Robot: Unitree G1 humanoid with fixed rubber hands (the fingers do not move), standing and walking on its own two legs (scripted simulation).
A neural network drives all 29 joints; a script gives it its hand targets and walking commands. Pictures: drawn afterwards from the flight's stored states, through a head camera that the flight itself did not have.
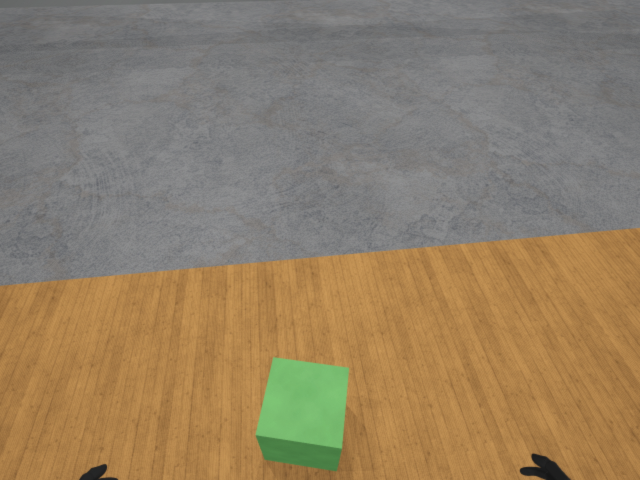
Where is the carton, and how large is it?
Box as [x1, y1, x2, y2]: [256, 357, 348, 470]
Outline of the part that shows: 273,357 256,430 256,437 264,458 269,460 336,470 342,442 348,368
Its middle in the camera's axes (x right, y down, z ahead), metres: -0.04 +0.49 +1.08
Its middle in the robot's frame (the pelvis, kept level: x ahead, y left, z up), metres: +0.40 +0.03 -0.66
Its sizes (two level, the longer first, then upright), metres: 0.210 0.200 0.250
